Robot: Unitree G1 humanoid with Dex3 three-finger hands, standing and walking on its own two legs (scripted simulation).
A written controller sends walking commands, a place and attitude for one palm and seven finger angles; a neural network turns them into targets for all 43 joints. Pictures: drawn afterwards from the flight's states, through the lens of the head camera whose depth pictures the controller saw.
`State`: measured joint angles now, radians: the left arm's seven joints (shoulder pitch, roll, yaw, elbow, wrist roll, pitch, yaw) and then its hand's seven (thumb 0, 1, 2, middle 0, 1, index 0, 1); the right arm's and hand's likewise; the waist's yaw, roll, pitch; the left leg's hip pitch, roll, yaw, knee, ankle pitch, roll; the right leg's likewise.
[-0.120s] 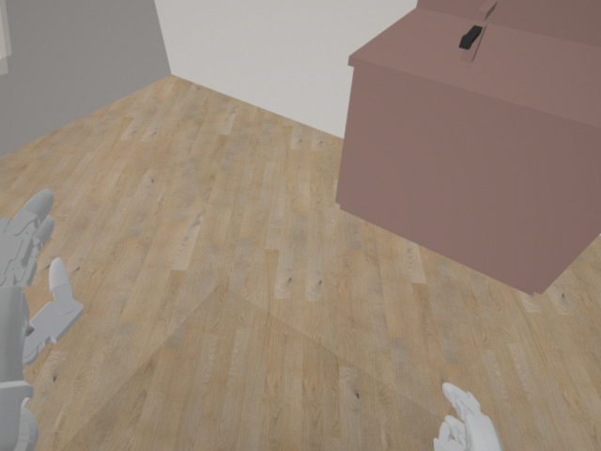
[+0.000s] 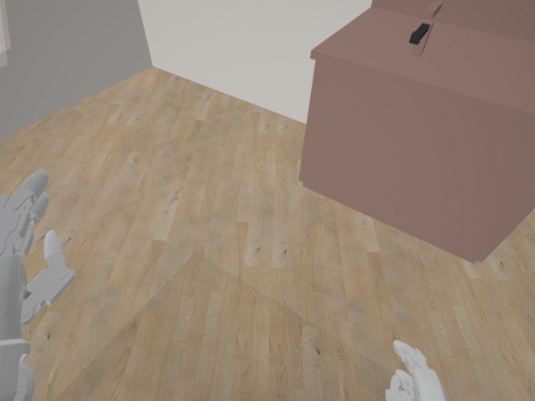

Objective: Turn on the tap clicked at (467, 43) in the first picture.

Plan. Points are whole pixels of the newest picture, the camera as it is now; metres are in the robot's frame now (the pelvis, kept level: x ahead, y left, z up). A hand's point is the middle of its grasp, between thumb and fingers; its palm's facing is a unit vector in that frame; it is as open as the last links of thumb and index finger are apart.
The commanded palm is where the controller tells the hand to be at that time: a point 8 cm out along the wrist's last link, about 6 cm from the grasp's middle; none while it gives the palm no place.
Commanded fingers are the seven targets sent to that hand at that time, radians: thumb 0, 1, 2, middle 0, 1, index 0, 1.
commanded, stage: stand and wait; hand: left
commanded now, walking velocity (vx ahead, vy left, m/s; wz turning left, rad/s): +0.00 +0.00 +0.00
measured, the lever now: (415, 38) +1.14 -0.40 +0.09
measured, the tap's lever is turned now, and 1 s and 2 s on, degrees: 0 0 0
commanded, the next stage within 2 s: look at it before walking up in 0.14 s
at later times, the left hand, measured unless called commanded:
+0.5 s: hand (67, 276) +0.21 +0.24 +0.16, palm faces +0.39 -0.84 -0.38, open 7.4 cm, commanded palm +0.16 +0.28 +0.18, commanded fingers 0.00 0.90 0.90 -0.20 -0.30 -0.20 -0.30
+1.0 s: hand (115, 195) +0.33 +0.23 +0.16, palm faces +0.41 -0.82 -0.40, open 7.4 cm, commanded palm +0.27 +0.27 +0.18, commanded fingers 0.00 0.90 0.90 -0.20 -0.30 -0.20 -0.30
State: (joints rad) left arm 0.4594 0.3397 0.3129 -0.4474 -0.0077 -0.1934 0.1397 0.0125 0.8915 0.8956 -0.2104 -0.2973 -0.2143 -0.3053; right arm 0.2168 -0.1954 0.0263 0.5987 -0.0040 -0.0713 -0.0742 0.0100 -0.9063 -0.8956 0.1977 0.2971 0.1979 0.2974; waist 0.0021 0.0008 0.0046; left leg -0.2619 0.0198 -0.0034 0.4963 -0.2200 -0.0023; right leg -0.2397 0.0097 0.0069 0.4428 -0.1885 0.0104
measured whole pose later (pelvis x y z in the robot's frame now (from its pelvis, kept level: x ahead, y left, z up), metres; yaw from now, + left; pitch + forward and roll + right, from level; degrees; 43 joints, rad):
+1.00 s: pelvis +0.10 -0.01 -0.02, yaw -2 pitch -1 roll +1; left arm 0.46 0.37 0.38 -0.48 -0.02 -0.23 0.17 0.01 0.89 0.90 -0.21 -0.30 -0.21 -0.31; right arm 0.21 -0.19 0.00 0.62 -0.01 -0.06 -0.08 0.01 -0.91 -0.90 0.20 0.30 0.20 0.30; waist -0.01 -0.04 0.03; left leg -0.28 0.07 0.16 0.63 -0.33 0.00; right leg -0.37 -0.02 -0.02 1.05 -0.50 0.00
